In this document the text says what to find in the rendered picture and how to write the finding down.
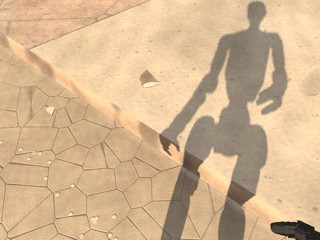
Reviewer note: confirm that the robot right hand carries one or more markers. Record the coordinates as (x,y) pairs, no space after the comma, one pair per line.
(298,230)

